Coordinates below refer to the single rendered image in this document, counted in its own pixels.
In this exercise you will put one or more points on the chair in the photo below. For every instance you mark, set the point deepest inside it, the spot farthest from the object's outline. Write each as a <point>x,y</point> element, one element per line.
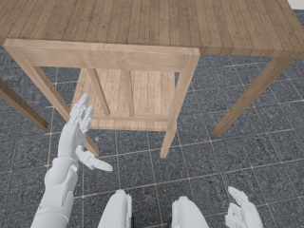
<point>131,87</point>

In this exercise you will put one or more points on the left robot forearm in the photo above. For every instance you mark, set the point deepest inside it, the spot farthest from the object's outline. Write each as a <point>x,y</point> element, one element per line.
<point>56,204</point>

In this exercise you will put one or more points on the robot left hand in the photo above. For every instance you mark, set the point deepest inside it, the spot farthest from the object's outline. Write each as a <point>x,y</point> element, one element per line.
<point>74,133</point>

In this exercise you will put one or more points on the robot right hand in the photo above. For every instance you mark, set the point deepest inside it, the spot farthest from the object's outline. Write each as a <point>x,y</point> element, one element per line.
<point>245,216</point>

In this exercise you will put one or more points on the table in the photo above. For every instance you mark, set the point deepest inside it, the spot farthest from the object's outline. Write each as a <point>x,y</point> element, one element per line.
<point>264,28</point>

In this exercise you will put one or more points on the right robot thigh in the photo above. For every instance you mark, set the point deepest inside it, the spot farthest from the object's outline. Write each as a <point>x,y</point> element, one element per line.
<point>186,214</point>

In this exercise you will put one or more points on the robot right shin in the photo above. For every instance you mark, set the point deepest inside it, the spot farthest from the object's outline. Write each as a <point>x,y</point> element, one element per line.
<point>181,198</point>

